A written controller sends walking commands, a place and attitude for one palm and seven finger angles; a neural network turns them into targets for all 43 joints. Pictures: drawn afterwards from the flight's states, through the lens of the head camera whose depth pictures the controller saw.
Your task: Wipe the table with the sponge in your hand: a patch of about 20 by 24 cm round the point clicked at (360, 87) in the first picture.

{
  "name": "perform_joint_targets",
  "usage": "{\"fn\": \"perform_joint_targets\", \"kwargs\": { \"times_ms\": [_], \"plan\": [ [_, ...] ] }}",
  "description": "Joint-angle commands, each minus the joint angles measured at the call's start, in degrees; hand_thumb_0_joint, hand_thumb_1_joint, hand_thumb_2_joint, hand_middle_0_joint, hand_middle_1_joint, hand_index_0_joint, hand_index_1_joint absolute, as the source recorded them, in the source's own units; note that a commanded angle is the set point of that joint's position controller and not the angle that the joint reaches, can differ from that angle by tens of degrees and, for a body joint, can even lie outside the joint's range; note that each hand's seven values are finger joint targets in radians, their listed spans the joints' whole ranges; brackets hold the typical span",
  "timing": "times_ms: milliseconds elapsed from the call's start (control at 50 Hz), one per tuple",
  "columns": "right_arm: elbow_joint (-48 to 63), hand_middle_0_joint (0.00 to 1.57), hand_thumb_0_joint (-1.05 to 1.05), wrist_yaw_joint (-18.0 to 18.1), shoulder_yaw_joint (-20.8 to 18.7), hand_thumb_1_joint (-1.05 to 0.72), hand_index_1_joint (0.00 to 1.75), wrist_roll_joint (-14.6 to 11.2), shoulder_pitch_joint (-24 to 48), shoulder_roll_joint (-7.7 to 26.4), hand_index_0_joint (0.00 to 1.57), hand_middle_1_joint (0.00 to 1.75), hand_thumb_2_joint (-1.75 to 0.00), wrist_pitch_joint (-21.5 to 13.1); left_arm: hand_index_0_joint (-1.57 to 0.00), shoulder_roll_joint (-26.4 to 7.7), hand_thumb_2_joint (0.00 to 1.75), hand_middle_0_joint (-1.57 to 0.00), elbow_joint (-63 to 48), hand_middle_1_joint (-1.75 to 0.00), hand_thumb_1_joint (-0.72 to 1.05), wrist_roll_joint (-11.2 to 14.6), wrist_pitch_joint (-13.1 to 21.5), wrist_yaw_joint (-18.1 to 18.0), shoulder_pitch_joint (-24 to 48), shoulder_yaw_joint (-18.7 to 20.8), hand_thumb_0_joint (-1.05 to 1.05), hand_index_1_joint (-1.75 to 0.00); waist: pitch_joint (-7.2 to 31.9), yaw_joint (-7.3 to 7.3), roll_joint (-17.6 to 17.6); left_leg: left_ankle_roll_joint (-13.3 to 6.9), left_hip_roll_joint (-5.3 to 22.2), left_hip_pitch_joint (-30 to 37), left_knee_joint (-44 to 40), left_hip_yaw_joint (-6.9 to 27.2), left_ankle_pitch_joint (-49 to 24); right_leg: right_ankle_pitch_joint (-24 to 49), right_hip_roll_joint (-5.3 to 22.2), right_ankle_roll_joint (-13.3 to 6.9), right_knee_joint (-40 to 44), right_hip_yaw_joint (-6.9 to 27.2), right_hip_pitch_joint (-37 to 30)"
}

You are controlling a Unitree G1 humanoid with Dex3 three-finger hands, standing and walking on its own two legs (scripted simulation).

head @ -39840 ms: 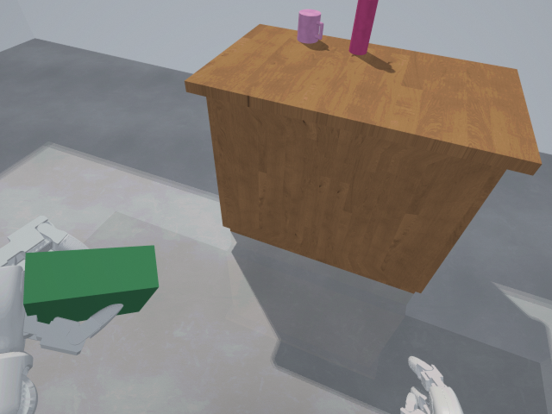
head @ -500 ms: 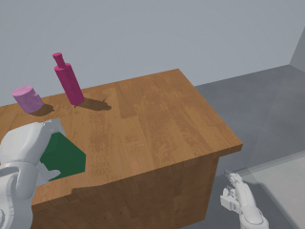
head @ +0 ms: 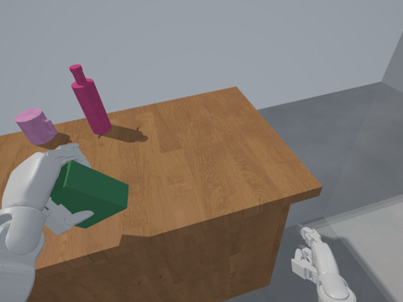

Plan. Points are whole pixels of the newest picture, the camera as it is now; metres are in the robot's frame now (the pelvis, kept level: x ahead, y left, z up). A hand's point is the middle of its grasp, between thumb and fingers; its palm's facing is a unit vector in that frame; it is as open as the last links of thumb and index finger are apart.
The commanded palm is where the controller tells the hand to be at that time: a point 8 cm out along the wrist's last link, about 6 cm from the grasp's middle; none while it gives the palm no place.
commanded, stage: step back with the hand held close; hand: left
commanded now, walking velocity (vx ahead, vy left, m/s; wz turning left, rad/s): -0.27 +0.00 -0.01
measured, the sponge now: (88, 201) +0.22 +0.25 +0.14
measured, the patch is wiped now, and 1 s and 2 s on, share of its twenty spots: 0.95 0.95 0.95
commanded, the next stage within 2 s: stop stepping back and stand still in 1.40 s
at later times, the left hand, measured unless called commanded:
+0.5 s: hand (61, 179) +0.21 +0.26 +0.22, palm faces +0.39 -0.80 -0.45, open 9.1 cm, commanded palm +0.15 +0.30 +0.23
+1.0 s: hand (43, 198) +0.16 +0.25 +0.23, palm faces +0.44 -0.82 -0.37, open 9.1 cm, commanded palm +0.10 +0.30 +0.23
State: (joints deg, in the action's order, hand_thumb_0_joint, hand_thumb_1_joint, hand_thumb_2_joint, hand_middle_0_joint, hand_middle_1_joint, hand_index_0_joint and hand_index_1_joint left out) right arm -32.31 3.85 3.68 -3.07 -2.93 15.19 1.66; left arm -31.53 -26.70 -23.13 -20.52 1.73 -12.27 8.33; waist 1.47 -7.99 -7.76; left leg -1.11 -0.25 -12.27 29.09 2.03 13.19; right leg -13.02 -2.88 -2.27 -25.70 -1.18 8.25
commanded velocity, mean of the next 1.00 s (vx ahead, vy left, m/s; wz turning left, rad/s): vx -0.31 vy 0.00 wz -0.01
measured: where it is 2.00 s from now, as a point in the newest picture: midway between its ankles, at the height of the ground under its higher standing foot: outside the picture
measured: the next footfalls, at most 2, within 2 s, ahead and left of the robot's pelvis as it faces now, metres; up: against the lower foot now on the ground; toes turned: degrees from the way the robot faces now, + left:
left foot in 1.14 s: -0.03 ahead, +0.15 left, +0.00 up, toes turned +3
right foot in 1.44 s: -0.10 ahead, -0.13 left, +0.00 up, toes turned -2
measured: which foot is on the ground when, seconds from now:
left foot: down 0.00-0.98, up 1.00-1.00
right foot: down 0.00-1.00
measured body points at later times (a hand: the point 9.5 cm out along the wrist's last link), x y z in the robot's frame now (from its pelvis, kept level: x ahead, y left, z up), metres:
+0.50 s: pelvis -0.02 +0.03 -0.01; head -0.01 +0.03 +0.44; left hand +0.18 +0.30 +0.24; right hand +0.11 -0.23 -0.10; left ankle +0.04 +0.11 -0.74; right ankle +0.02 -0.10 -0.74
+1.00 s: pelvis -0.06 +0.02 -0.02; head -0.04 +0.03 +0.43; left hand +0.13 +0.29 +0.24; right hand +0.12 -0.20 -0.09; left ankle +0.04 +0.12 -0.73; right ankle -0.02 -0.10 -0.74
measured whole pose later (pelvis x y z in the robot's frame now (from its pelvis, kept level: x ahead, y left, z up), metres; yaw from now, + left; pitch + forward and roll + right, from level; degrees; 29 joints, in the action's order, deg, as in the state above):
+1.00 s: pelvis -0.06 +0.02 -0.02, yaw +0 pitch +2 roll -4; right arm -32.9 2.7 1.8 -0.2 -11.0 11.0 -5.5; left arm -24.7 -37.7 2.7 10.3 -7.5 -18.1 25.2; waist 0.7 -0.1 -1.8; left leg -0.8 1.3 -31.4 41.7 2.5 15.7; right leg -13.5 -4.2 -0.5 -34.5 -0.8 22.5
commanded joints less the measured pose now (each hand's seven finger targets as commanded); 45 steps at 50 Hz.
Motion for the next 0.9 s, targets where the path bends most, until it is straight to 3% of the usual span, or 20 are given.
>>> {"fn": "perform_joint_targets", "kwargs": {
  "times_ms": [0,20,40,60,100,160,240,360,440,460,540,560,620,660,720,760,780,800,840,880],
  "plan": [
    [11.97,0.2,0.0,0.5,-2.24,-0.9,0.3,1.15,-2.55,3.99,0.2,0.3,-0.9,-3.92,-1.2,-7.35,1.3,-1.2,-16.78,-1.6,0.1,27.44,20.21,-6.84,5.55,17.77,0.0,-1.6,5.92,6.53,18.18,-1.88,0.54,4.33,8.58,2.23,4.67,2.21,11.12,-2.4,10.24,11.74,14.25],
    [11.54,0.2,0.0,0.71,-2.45,-0.9,0.3,1.33,-3.31,4.3,0.2,0.3,-0.9,-3.91,-1.2,-7.81,1.3,-1.2,-20.38,-1.6,0.1,28.2,22.47,-7.64,4.06,19.64,0.0,-1.6,8.68,7.06,14.16,-1.77,1.49,3.7,7.92,2.43,1.16,8.85,12.31,-2.55,6.63,10.52,11.8],
    [10.82,0.2,0.0,0.85,-2.64,-0.9,0.3,1.74,-2.82,5.21,0.2,0.3,-0.9,-4.14,-1.2,-9.55,1.3,-1.2,-23.82,-1.6,0.1,28.74,24.68,-8.51,3.88,21.8,0.0,-1.6,10.28,7.21,5.74,-2.0,3.05,4.36,5.58,3.33,-1.34,12.13,12.29,-2.29,3.26,10.61,10.93],
    [10.66,0.2,0.0,1.07,-3.13,-0.9,0.3,1.85,-3.37,5.52,0.2,0.3,-0.9,-4.21,-1.2,-7.48,1.3,-1.2,-23.29,-1.6,0.1,29.1,26.28,-9.08,0.51,22.09,0.0,-1.6,11.1,7.19,0.85,-2.38,4.76,2.19,3.26,5.41,-3.28,12.41,11.23,-1.58,-0.12,8.18,9.32],
    [10.95,0.2,0.0,1.05,-4.04,-0.9,0.3,1.83,-3.89,5.95,0.2,0.3,-0.9,-4.68,-1.2,-6.93,1.3,-1.2,-22.66,-1.6,0.1,29.16,28.19,-9.67,-2.23,23.83,0.0,-1.6,8.31,6.97,-3.21,-2.61,6.26,-3.97,0.92,7.9,-1.75,8.17,8.61,-0.31,-1.26,6.32,9.56],
    [10.23,0.2,0.0,1.02,-4.6,-0.9,0.3,1.97,-5.32,5.63,0.2,0.3,-0.9,-5.34,-1.2,-6.37,1.3,-1.2,-20.37,-1.6,0.1,28.68,30.16,-10.21,-5.71,25.41,0.0,-1.6,9.58,6.81,-1.16,-2.74,7.39,-6.36,0.37,9.8,-9.75,10.51,6.84,0.46,-4.47,3.77,7.54],
    [9.75,0.2,0.0,0.93,-5.65,-0.9,0.3,1.29,-4.94,5.8,0.2,0.3,-0.9,-6.19,-1.2,-6.11,1.3,-1.2,-17.93,-1.6,0.1,28.68,30.85,-10.14,-7.18,25.5,0.0,-1.6,10.35,7.34,3.69,-2.26,7.57,-5.81,0.73,9.89,-10.52,10.12,7.09,0.55,-4.35,4.03,8.31],
    [9.42,0.2,0.0,0.79,-5.75,-0.9,0.3,1.75,-4.55,6.35,0.2,0.3,-0.9,-8.19,-1.2,-5.44,1.3,-1.2,-21.81,-1.6,0.1,27.76,32.48,-10.45,-9.34,24.68,0.0,-1.6,9.39,7.07,0.84,-3.2,8.07,-10.51,-4.44,11.95,1.21,2.7,4.64,1.28,-6.01,3.08,8.07],
    [8.85,0.2,0.0,0.89,-6.05,-0.9,0.3,2.26,-4.68,6.47,0.2,0.3,-0.9,-9.4,-1.2,-7.81,1.3,-1.2,-24.57,-1.6,0.1,26.88,33.31,-11.09,-7.99,27.48,0.0,-1.6,8.37,7.21,0.12,-3.63,8.57,-15.46,-6.09,12.65,9.8,1.73,4.55,1.17,-6.78,3.98,6.42],
    [8.44,0.2,0.0,0.91,-5.81,-0.9,0.3,2.47,-5.39,6.17,0.2,0.3,-0.9,-9.35,-1.2,-5.74,1.3,-1.2,-22.97,-1.6,0.1,26.93,33.44,-10.88,-8.42,26.13,0.0,-1.6,8.15,7.47,1.18,-3.83,8.34,-16.73,-5.66,12.14,12.3,1.44,4.25,1.28,-6.6,3.8,6.08],
    [7.92,0.2,0.0,1.09,-6.12,-0.9,0.3,2.18,-6.01,5.79,0.2,0.3,-0.9,-9.62,-1.2,-6.51,1.3,-1.2,-21.3,-1.6,0.1,27.21,33.43,-11.15,-6.15,26.59,0.0,-1.6,7.14,8.42,4.71,-2.13,6.03,-14.1,0.02,9.1,15.17,0.75,8.16,-0.54,-2.42,7.5,12.51],
    [7.57,0.2,0.0,1.06,-5.85,-0.9,0.3,2.25,-6.49,5.48,0.2,0.3,-0.9,-9.26,-1.2,-4.66,1.3,-1.2,-18.96,-1.6,0.1,27.48,33.26,-10.97,-6.46,24.95,0.0,-1.6,6.8,8.62,6.36,-2.01,5.58,-13.7,1.65,8.4,16.1,-1.3,8.51,-0.65,-1.18,7.78,14.32],
    [8.05,0.2,0.0,1.07,-5.84,-0.9,0.3,1.8,-5.97,5.31,0.2,0.3,-0.9,-9.33,-1.2,-4.91,1.3,-1.2,-19.51,-1.6,0.1,27.29,33.17,-11.12,-3.11,24.16,0.0,-1.6,5.68,9.06,7.0,-1.36,4.95,-10.86,6.34,7.41,15.02,-2.47,11.01,-1.75,0.74,10.18,19.8],
    [7.99,0.2,0.0,1.04,-5.53,-0.9,0.3,1.95,-5.67,5.4,0.2,0.3,-0.9,-8.89,-1.2,-3.76,1.3,-1.2,-19.17,-1.6,0.1,27.31,33.02,-11.02,-2.86,22.94,0.0,-1.6,6.47,9.11,5.48,-1.85,5.88,-10.88,3.4,8.54,14.0,-0.75,9.38,-0.98,-2.0,7.8,18.82],
    [9.39,0.2,0.0,1.08,-5.65,-0.9,0.3,1.72,-4.61,5.75,0.2,0.3,-0.9,-9.25,-1.2,-4.43,1.3,-1.2,-20.52,-1.6,0.1,26.83,32.94,-11.18,-1.03,23.77,0.0,-1.6,5.03,8.65,2.1,-2.97,8.72,-14.55,-3.47,11.93,20.53,-6.09,5.45,0.96,-5.98,5.0,17.62],
    [9.08,0.2,0.0,0.96,-5.5,-0.9,0.3,2.42,-4.2,6.08,0.2,0.3,-0.9,-9.57,-1.2,-3.23,1.3,-1.2,-21.93,-1.6,0.1,25.98,33.22,-11.05,0.54,23.09,0.0,-1.6,5.98,8.49,-5.49,-5.09,13.23,-18.43,-11.63,18.03,24.65,-7.81,1.13,2.51,-15.9,2.55,13.0],
    [9.1,0.2,0.0,0.78,-5.69,-0.9,0.3,2.87,-4.31,5.64,0.2,0.3,-0.9,-10.06,-1.2,-3.62,1.3,-1.2,-22.57,-1.6,0.1,25.43,33.19,-11.08,2.06,23.55,0.0,-1.6,6.19,8.41,-6.4,-6.1,15.11,-19.99,-13.42,19.5,22.39,-9.29,0.76,2.92,-20.61,3.18,11.37],
    [8.37,0.2,0.0,0.53,-5.7,-0.9,0.3,3.19,-5.12,5.24,0.2,0.3,-0.9,-10.24,-1.2,-3.34,1.3,-1.2,-21.33,-1.6,0.1,25.42,33.12,-10.96,2.04,23.33,0.0,-1.6,6.34,8.11,-4.46,-6.35,15.44,-18.61,-12.34,18.76,16.79,-9.55,0.82,2.94,-21.34,3.68,11.77],
    [8.2,0.2,0.0,0.22,-5.76,-0.9,0.3,3.07,-4.98,4.73,0.2,0.3,-0.9,-10.78,-1.2,-4.65,1.3,-1.2,-22.44,-1.6,0.1,26.02,33.23,-10.84,1.07,24.43,0.0,-1.6,8.99,7.51,-0.84,-5.61,14.59,-11.31,-6.95,15.46,2.35,-8.94,1.56,2.52,-14.02,4.23,12.41],
    [7.52,0.2,0.0,-0.18,-5.27,-0.9,0.3,3.08,-4.64,4.56,0.2,0.3,-0.9,-10.73,-1.2,-3.14,1.3,-1.2,-21.93,-1.6,0.1,26.13,33.79,-10.2,-0.39,23.11,0.0,-1.6,9.41,7.55,-1.85,-4.53,13.62,-10.41,-2.74,13.58,-3.6,-3.15,2.73,1.95,-5.39,4.87,9.57]
  ]
}}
